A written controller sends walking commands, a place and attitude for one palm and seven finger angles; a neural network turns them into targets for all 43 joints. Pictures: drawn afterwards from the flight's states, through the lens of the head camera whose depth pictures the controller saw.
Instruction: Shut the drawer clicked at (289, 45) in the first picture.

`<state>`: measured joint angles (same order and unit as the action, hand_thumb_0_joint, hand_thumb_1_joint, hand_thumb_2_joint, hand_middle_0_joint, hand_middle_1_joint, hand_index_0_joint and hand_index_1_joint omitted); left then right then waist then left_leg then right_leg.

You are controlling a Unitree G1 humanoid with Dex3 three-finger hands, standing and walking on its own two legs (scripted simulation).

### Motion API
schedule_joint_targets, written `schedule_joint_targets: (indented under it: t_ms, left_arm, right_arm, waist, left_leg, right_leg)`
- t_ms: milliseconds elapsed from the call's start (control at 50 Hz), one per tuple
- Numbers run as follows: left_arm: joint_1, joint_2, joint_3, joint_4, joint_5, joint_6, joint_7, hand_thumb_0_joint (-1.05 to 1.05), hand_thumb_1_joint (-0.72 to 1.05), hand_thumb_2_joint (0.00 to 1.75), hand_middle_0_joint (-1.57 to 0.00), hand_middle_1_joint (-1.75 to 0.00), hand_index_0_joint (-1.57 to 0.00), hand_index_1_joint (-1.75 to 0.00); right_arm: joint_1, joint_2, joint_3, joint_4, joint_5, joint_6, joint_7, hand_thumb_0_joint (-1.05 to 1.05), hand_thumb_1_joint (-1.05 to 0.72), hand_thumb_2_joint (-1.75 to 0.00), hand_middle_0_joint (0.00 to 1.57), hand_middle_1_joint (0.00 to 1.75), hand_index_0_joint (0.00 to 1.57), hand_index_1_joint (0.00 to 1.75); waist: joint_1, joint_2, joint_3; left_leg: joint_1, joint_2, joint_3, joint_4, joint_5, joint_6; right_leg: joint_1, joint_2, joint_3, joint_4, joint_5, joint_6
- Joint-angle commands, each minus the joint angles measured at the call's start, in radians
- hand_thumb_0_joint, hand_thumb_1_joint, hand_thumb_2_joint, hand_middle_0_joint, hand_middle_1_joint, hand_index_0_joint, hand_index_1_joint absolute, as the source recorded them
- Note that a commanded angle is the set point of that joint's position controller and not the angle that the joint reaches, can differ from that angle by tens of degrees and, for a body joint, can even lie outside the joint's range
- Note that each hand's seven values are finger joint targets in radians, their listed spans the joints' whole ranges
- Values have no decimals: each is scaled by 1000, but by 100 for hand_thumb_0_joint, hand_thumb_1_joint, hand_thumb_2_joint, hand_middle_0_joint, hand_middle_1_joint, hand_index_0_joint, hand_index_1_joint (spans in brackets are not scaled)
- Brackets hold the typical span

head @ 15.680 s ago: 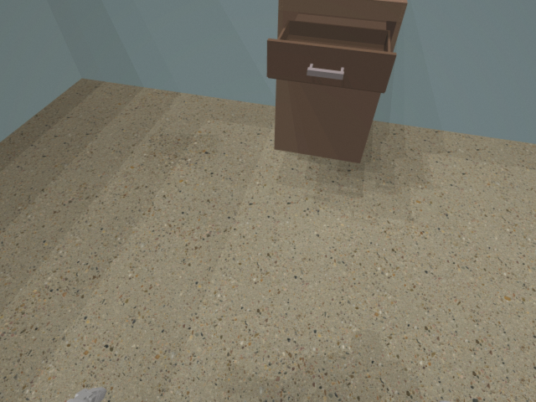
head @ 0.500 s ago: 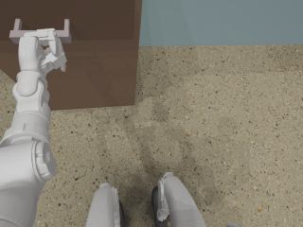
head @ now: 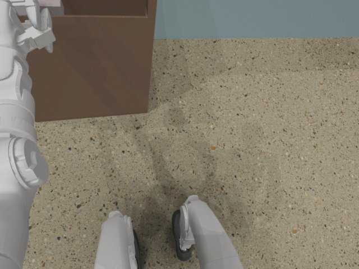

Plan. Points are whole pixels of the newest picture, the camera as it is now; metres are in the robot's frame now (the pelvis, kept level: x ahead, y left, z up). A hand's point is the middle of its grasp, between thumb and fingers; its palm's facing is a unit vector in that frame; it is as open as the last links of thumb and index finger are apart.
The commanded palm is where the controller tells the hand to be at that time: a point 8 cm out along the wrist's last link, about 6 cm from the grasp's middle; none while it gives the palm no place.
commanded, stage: push the drawer shut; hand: left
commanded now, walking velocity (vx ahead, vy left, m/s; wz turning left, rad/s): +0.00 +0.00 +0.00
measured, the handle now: out of the picture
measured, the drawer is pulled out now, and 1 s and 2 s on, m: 0.00 0.00 0.00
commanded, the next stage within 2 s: pull the fist back off the drawer in 0.28 s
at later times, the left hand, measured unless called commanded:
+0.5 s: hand (40, 24) +0.58 +0.19 +0.05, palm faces +0.03 -1.00 -0.05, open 3.4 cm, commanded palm +0.61 +0.18 +0.05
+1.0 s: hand (50, 29) +0.58 +0.18 +0.05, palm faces +0.04 -1.00 -0.03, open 3.2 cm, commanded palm +0.56 +0.19 +0.05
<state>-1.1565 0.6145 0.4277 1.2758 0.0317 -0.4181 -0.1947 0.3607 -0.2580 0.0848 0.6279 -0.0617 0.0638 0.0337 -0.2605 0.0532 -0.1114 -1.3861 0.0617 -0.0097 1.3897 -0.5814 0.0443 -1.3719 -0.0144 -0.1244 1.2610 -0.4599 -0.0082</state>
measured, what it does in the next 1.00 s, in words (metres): stands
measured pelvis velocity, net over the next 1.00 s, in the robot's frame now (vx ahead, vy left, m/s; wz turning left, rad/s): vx -0.01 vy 0.00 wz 0.00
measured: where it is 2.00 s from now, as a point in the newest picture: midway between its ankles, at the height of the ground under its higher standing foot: (158, 253)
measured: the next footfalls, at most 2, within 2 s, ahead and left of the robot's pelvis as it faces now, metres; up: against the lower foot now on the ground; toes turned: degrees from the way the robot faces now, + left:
none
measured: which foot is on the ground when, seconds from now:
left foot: down 0.00-1.00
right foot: down 0.00-1.00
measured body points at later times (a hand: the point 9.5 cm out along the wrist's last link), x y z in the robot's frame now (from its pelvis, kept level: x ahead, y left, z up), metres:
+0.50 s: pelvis -0.03 +0.00 -0.01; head +0.19 +0.06 +0.38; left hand +0.58 +0.24 +0.06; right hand -0.05 -0.26 -0.10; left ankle +0.02 +0.09 -0.60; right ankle +0.06 -0.12 -0.60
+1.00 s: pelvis -0.01 +0.00 +0.00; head +0.20 +0.04 +0.40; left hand +0.57 +0.23 +0.06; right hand -0.03 -0.25 -0.10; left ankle +0.02 +0.09 -0.60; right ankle +0.06 -0.12 -0.60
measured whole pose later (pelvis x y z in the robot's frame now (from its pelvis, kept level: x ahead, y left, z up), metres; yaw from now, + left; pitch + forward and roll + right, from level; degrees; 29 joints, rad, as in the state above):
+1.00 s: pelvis -0.01 +0.00 +0.00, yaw +0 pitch +33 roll -6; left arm -1.17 0.60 0.39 1.21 0.03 -0.35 -0.14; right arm 0.38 -0.25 0.09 0.63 -0.07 0.03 0.06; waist -0.27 0.05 -0.11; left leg -1.42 0.06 -0.02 1.39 -0.55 0.04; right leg -1.39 -0.01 -0.13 1.25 -0.43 -0.01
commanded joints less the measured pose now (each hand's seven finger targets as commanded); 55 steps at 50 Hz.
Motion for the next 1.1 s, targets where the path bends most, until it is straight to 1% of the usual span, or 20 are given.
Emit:
schedule_joint_targets:
  t_ms: [0, 40, 60, 120, 180, 220, 300, 400, 440, 500, 540, 620, 640, 680, 740, 860, 880, 960, 1020, 1080]
  left_arm:
    - [-680, 262, 5, -248, -15, -52, 52, 0, 90, 90, -140, -160, -140, -160]
    - [-717, 264, -12, -240, -10, -49, 53, 0, 90, 90, -140, -160, -140, -160]
    - [-715, 265, -12, -217, -10, -42, 53, 0, 90, 90, -140, -160, -140, -160]
    - [-767, 259, -42, -233, -4, -40, 51, 0, 90, 90, -140, -160, -140, -160]
    - [-794, 250, -62, -218, -9, -22, 58, 0, 90, 90, -140, -160, -140, -160]
    - [-825, 246, -80, -241, -3, -20, 59, 0, 90, 90, -140, -160, -140, -160]
    - [-842, 221, -101, -217, -4, 1, 71, 0, 90, 90, -140, -160, -140, -160]
    - [-848, 236, -100, -216, -2, 13, 78, 0, 90, 90, -140, -160, -140, -160]
    - [-841, 239, -95, -206, 0, 18, 78, 0, 90, 90, -140, -160, -140, -160]
    - [-841, 258, -79, -207, 6, 14, 74, 0, 90, 90, -140, -160, -140, -160]
    - [-837, 243, -87, -205, 7, 18, 75, 0, 90, 90, -140, -160, -140, -160]
    - [-818, 233, -80, -221, 14, 19, 77, 0, 90, 90, -140, -160, -140, -160]
    - [-814, 205, -91, -222, 8, 21, 76, 0, 90, 90, -140, -160, -140, -160]
    - [-771, 220, -72, -203, 9, 28, 75, 0, 90, 90, -140, -160, -140, -160]
    - [-748, 201, -78, -230, 10, 26, 75, 0, 90, 90, -140, -160, -140, -160]
    - [-616, 182, -52, -296, -10, 9, 70, 0, 90, 90, -140, -160, -140, -160]
    - [-589, 156, -61, -307, -16, 6, 67, 0, 90, 90, -140, -160, -140, -160]
    - [-444, 195, -2, -305, -31, -8, 61, 0, 90, 90, -140, -160, -140, -160]
    - [-448, 183, -12, -358, -31, -35, 65, 0, 90, 90, -140, -160, -140, -160]
    - [-386, 190, 21, -353, -44, -50, 68, 0, 90, 90, -140, -160, -140, -160]
  right_arm:
    - [242, -220, -66, -1, -11, -13, -13, 0, -90, -90, 20, 30, 20, 30]
    - [247, -221, -63, 7, -13, -19, -14, 0, -90, -90, 20, 30, 20, 30]
    - [251, -224, -60, 7, -13, -21, -15, 0, -90, -90, 20, 30, 20, 30]
    - [251, -228, -56, 11, -14, -33, -18, 0, -90, -90, 20, 30, 20, 30]
    - [253, -232, -51, 20, -13, -47, -24, 0, -90, -90, 20, 30, 20, 30]
    - [252, -236, -49, 21, -14, -55, -26, 0, -90, -90, 20, 30, 20, 30]
    - [251, -236, -43, 34, -13, -76, -34, 0, -90, -90, 20, 30, 20, 30]
    - [252, -238, -36, 40, -13, -102, -38, 0, -90, -90, 20, 30, 20, 30]
    - [250, -241, -37, 36, -12, -104, -36, 0, -90, -90, 20, 30, 20, 30]
    - [255, -238, -37, 31, -14, -106, -30, 0, -90, -90, 20, 30, 20, 30]
    - [257, -240, -39, 30, -16, -101, -27, 0, -90, -90, 20, 30, 20, 30]
    - [267, -241, -46, 25, -20, -93, -16, 0, -90, -90, 20, 30, 20, 30]
    - [267, -237, -50, 26, -20, -92, -13, 0, -90, -90, 20, 30, 20, 30]
    - [268, -238, -50, 23, -19, -85, -9, 0, -90, -90, 20, 30, 20, 30]
    - [267, -236, -54, 18, -20, -75, -4, 0, -90, -90, 20, 30, 20, 30]
    - [259, -220, -65, -2, -14, -53, 9, 0, -90, -90, 20, 30, 20, 30]
    - [255, -216, -68, -5, -12, -51, 12, 0, -90, -90, 20, 30, 20, 30]
    - [237, -207, -69, -26, -2, -33, 14, 0, -90, -90, 20, 30, 20, 30]
    - [226, -200, -74, -29, 0, -26, 16, 0, -90, -90, 20, 30, 20, 30]
    - [222, -195, -81, -35, 2, -17, 14, 0, -90, -90, 20, 30, 20, 30]
  waist:
    - [-99, 257, -605]
    - [-110, 278, -608]
    - [-116, 256, -596]
    - [-125, 321, -611]
    - [-147, 311, -589]
    - [-148, 359, -610]
    - [-168, 364, -579]
    - [-168, 365, -582]
    - [-168, 335, -574]
    - [-155, 354, -580]
    - [-158, 345, -559]
    - [-142, 361, -591]
    - [-147, 348, -583]
    - [-132, 326, -567]
    - [-118, 339, -576]
    - [-67, 304, -628]
    - [-67, 285, -639]
    - [-23, 207, -617]
    - [-19, 238, -620]
    - [-13, 170, -627]
  left_leg:
    - [477, -18, -127, -150, 357, -13]
    - [480, -20, -133, -149, 344, -17]
    - [460, -20, -136, -149, 325, -14]
    - [492, -20, -148, -154, 303, -19]
    - [472, -16, -153, -161, 251, -15]
    - [507, -14, -166, -166, 247, -22]
    - [510, -8, -179, -185, 190, -20]
    - [472, -12, -168, -187, 152, -14]
    - [449, -10, -173, -184, 140, -13]
    - [446, -14, -169, -177, 154, -14]
    - [453, -10, -182, -185, 143, -17]
    - [502, -7, -202, -186, 176, -27]
    - [500, -10, -196, -183, 182, -24]
    - [467, -10, -188, -187, 153, -21]
    - [505, -7, -201, -199, 173, -29]
    - [520, -14, -159, -194, 279, -26]
    - [526, -15, -150, -191, 297, -23]
    - [454, -20, -106, -191, 325, -12]
    - [491, -20, -99, -194, 373, -15]
    - [462, -22, -80, -184, 418, -9]
  right_leg:
    - [194, 57, 61, -119, 146, -15]
    - [181, 58, 59, -119, 136, -15]
    - [182, 60, 58, -121, 125, -15]
    - [136, 59, 55, -114, 111, -20]
    - [121, 58, 55, -121, 89, -17]
    - [88, 56, 49, -112, 85, -19]
    - [51, 55, 44, -117, 64, -17]
    - [80, 53, 52, -126, 49, -16]
    - [84, 53, 50, -123, 44, -16]
    - [87, 53, 51, -118, 48, -21]
    - [67, 52, 45, -115, 46, -20]
    - [48, 50, 36, -102, 64, -23]
    - [55, 50, 39, -111, 69, -21]
    - [76, 50, 42, -115, 54, -22]
    - [66, 48, 36, -106, 64, -24]
    - [175, 52, 45, -125, 107, -24]
    - [194, 53, 48, -133, 118, -22]
    - [310, 57, 68, -152, 137, -19]
    - [318, 56, 70, -152, 174, -19]
    - [390, 57, 82, -156, 237, -12]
